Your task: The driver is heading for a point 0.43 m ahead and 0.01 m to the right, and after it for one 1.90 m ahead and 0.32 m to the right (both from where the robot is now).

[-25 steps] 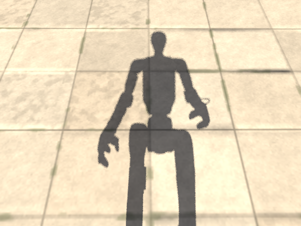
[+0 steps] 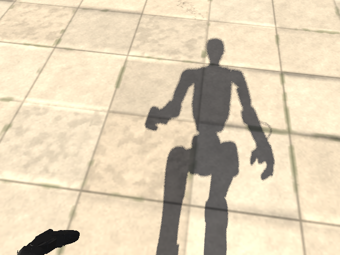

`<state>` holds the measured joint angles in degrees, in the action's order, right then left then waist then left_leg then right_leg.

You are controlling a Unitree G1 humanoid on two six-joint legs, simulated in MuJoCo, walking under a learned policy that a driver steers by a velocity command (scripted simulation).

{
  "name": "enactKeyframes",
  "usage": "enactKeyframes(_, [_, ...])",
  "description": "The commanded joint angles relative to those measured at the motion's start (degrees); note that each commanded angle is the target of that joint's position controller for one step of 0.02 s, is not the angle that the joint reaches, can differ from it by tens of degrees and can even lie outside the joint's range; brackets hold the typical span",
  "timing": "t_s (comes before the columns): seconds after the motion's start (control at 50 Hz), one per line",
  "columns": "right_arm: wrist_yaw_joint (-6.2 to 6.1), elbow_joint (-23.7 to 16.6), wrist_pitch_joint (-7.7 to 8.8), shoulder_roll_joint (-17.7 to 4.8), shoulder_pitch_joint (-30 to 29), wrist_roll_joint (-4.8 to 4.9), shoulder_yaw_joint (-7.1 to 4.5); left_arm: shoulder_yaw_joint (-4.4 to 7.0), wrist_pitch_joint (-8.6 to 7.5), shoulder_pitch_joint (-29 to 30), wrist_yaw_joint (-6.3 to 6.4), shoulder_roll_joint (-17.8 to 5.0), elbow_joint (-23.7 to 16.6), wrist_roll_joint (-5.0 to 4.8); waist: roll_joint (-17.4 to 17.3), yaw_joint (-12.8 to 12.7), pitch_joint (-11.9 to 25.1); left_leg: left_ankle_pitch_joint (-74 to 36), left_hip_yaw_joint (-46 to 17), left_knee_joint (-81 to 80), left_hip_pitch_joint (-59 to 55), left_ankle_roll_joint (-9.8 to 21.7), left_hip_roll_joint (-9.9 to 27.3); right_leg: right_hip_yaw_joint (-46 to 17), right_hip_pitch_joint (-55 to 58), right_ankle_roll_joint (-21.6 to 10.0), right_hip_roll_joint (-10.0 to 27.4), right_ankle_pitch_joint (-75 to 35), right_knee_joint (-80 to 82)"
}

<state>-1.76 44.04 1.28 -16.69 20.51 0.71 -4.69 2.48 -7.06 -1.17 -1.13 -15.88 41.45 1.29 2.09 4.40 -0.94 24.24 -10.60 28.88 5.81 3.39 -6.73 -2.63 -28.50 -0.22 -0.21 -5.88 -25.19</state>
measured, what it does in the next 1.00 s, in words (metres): walks ahead: left foot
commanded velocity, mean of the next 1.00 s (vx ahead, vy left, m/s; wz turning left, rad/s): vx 0.09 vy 0.00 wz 0.08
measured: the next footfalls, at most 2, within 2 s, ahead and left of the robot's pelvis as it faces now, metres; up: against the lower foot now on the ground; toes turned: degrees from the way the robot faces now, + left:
left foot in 0.32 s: +0.14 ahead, +0.13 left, +0.00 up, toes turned +0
left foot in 1.50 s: +0.53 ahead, +0.15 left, +0.00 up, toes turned +3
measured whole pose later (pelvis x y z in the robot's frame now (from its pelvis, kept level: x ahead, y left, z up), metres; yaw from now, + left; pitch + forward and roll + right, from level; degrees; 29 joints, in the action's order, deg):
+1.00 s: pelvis +0.15 +0.00 +0.00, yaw +1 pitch -1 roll +0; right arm -1.8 51.2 1.9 -13.2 18.8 1.1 -2.9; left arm 2.4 -2.1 -10.8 0.4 -14.2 58.4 -1.3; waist -0.2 -0.2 0.5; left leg 23.8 -2.0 33.8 9.5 0.4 0.3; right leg 0.7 -16.0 -2.9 -0.2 23.9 -38.5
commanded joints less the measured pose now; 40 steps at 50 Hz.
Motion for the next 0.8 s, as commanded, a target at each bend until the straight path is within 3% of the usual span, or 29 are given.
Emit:
enactKeyframes(0.02, [-0.22,-4.95,0.80,-2.25,2.03,-1.31,0.15,3.10,-1.34,-11.65,0.41,-11.79,-1.72,2.50,2.72,-5.68,16.72,-15.83,-2.96,24.61,12.73,-0.97,4.26,-11.72,33.94,-9.22,14.99,-36.48,-4.28])
enactKeyframes(0.04, [0.19,-3.66,1.01,-2.19,11.47,-0.24,0.68,3.24,-0.04,-14.70,0.03,-10.96,-0.26,1.29,15.75,-4.00,25.28,17.74,-0.30,39.39,23.67,-4.11,-0.65,-28.18,45.65,-19.12,25.78,-37.84,-3.68])
enactKeyframes(0.06, [0.39,-2.18,0.43,-7.38,11.31,0.37,-0.28,2.63,0.95,-13.92,-0.25,-8.34,-0.86,-0.85,8.81,-4.75,24.18,16.00,-2.52,44.74,26.80,-5.03,2.66,-31.10,42.24,-18.55,24.81,-19.24,-0.99])
enactKeyframes(0.08, [0.15,-2.94,-0.65,-9.04,4.35,0.66,-0.87,1.89,1.75,-10.60,-0.11,-6.22,-1.55,-1.08,4.21,-6.01,16.43,11.97,-0.52,46.51,29.61,-6.10,4.21,-25.39,35.43,-15.98,21.62,-8.51,1.02])
enactKeyframes(0.1, [-0.23,-3.50,-1.79,-8.44,0.45,0.33,-0.82,0.82,2.38,-7.11,-0.09,-4.22,-1.79,-0.47,1.25,-5.44,11.47,9.12,1.06,43.88,28.90,-6.62,5.99,-20.77,27.47,-14.27,18.71,-2.56,3.27])
enactKeyframes(0.12, [-0.50,-4.10,-2.77,-7.42,-1.48,-0.20,-0.78,0.10,2.79,-3.91,-0.13,-2.85,-1.83,-0.11,1.22,-4.00,7.66,7.21,1.59,38.98,26.18,-6.86,8.06,-17.32,19.91,-13.16,16.47,1.24,5.43])
enactKeyframes(0.14, [-0.56,-4.15,-3.43,-5.56,-1.07,-0.27,-0.39,0.17,3.19,-2.12,-0.18,-3.43,-1.39,0.35,3.63,-2.39,5.44,5.80,3.37,32.65,21.48,-6.92,9.04,-13.51,13.74,-11.80,13.74,3.06,7.53])
enactKeyframes(0.18, [-0.73,-3.30,-3.39,-2.57,0.37,-0.70,0.49,0.72,3.55,-1.17,-0.06,-4.69,-0.60,0.62,6.57,-1.84,5.58,3.82,7.12,22.22,14.15,-7.26,8.40,-7.78,9.57,-11.61,10.51,-1.88,8.29])
enactKeyframes(0.22, [-0.65,-2.87,-2.89,-2.06,-0.34,-0.89,0.85,1.06,3.77,-2.56,0.28,-5.47,0.42,0.06,6.36,-2.72,8.69,-1.61,7.74,14.85,10.23,-6.93,8.51,-7.25,12.02,-12.53,11.31,-4.44,7.41])
enactKeyframes(0.28, [-0.23,-1.90,-3.07,-2.40,-0.65,-1.09,0.70,0.73,4.65,-1.94,0.55,-5.34,1.13,-0.97,4.82,-1.70,8.84,-13.24,9.43,2.65,2.64,-5.24,7.64,-6.62,10.22,-10.82,10.72,11.16,6.94])
enactKeyframes(0.3, [-0.13,-2.25,-3.18,-2.66,-2.05,-1.72,0.69,0.23,4.79,-2.80,0.45,-4.16,1.64,-1.04,4.05,-1.86,7.35,-15.30,8.92,-0.86,0.58,-4.19,7.87,-6.36,8.11,-8.49,9.28,19.77,7.29])
enactKeyframes(0.32, [-0.22,-3.38,-3.18,-4.03,-3.71,-2.54,0.60,-0.37,4.69,-4.22,0.23,-2.68,2.36,-0.63,2.00,-2.47,5.92,-17.53,5.00,-2.78,-0.93,-2.65,11.08,-5.83,5.55,-5.24,7.72,27.66,6.73])
enactKeyframes(0.34, [-0.53,-4.43,-3.27,-7.48,-5.86,-2.41,0.01,-0.31,4.61,-6.03,0.00,-2.93,2.56,0.04,-3.01,-5.14,3.34,-13.79,1.62,-3.85,2.23,-0.45,14.20,-2.69,4.51,-2.48,4.05,32.50,4.88])
enactKeyframes(0.36, [-0.34,-3.30,-3.08,-6.81,-6.32,-1.98,-0.08,-0.28,4.75,-6.09,0.07,-2.68,2.73,0.08,-7.74,-5.93,1.79,-1.97,2.10,-5.00,10.05,0.71,13.06,0.80,9.50,-0.75,1.61,29.26,3.42])
enactKeyframes(0.38, [-0.12,-3.54,-2.56,-4.32,-7.16,-2.03,0.52,-0.23,4.87,-5.11,0.30,-3.20,2.96,0.08,-7.55,-5.14,0.08,1.70,2.94,-6.18,12.98,-0.01,11.68,0.95,11.80,-0.15,1.48,25.99,1.62])
enactKeyframes(0.4, [-0.05,-3.24,-2.01,-3.34,-7.44,-2.26,0.82,-0.19,4.95,-5.31,0.50,-3.05,3.37,-0.19,-7.77,-5.25,-0.42,0.03,3.36,-6.27,13.70,-1.12,11.32,1.01,12.68,-0.54,1.65,23.68,0.70])
enactKeyframes(0.46, [-0.06,-2.76,-0.59,-3.37,-6.48,-1.70,0.84,-0.09,4.97,-6.86,0.88,-3.09,4.81,-0.27,-6.25,-5.14,0.88,-10.96,4.18,-3.61,10.69,-2.38,10.83,0.98,13.26,-1.44,1.98,16.76,-0.87])
enactKeyframes(0.54, [-0.21,-2.22,-0.40,-3.39,-5.72,-1.32,0.83,0.00,4.99,-6.49,0.92,-2.97,6.25,-0.73,-3.99,-4.64,2.68,-17.84,4.90,-1.51,8.40,-2.19,10.28,0.99,14.97,-1.31,2.27,10.49,-2.27])
enactKeyframes(0.8, [-0.20,1.45,-0.46,-2.38,-5.88,-1.10,0.93,0.51,6.76,-5.65,2.23,-3.92,11.98,-1.23,-2.38,-5.02,2.50,-22.90,6.53,-1.77,6.96,-2.35,9.08,0.59,18.34,-0.91,2.75,6.20,-3.04])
